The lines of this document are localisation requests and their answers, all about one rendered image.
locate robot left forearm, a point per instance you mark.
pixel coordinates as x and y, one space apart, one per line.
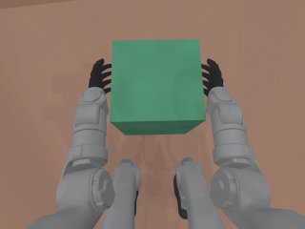
88 145

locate robot right hand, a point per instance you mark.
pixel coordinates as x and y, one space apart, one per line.
214 76

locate robot left hand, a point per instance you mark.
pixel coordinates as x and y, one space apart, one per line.
97 76

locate carton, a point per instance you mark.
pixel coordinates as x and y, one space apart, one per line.
156 86

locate robot left upper arm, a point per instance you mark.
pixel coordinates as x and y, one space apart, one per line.
82 197

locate robot right upper arm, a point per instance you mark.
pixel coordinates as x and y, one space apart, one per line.
244 197

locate left robot foot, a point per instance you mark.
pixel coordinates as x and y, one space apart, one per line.
137 192

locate right robot thigh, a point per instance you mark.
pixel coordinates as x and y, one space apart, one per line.
201 211

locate robot right forearm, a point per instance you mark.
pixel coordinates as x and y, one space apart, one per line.
231 146

